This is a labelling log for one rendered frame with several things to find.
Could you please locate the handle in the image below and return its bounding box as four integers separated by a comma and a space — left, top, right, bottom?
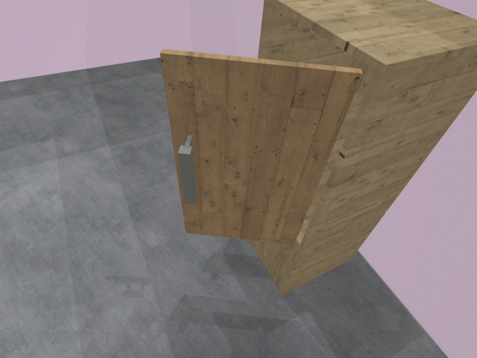
178, 135, 196, 204

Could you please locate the cupboard door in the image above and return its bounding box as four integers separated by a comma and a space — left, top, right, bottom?
160, 48, 363, 245

